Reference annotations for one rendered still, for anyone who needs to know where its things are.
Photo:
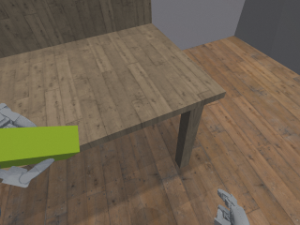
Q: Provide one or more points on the right robot hand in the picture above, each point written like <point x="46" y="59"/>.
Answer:
<point x="236" y="215"/>

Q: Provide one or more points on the left robot hand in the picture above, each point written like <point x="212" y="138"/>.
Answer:
<point x="17" y="176"/>

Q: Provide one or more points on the table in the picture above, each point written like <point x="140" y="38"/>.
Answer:
<point x="100" y="65"/>

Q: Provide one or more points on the sponge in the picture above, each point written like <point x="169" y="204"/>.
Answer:
<point x="21" y="146"/>

